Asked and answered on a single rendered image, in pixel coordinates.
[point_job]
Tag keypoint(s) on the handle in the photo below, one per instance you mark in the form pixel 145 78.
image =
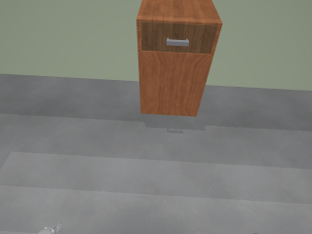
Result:
pixel 174 42

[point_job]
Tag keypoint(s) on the drawer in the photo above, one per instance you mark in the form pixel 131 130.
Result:
pixel 154 35

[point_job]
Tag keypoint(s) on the cabinet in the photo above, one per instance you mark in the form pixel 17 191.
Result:
pixel 172 83

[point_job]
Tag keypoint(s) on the robot left hand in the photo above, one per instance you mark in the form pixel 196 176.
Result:
pixel 52 229

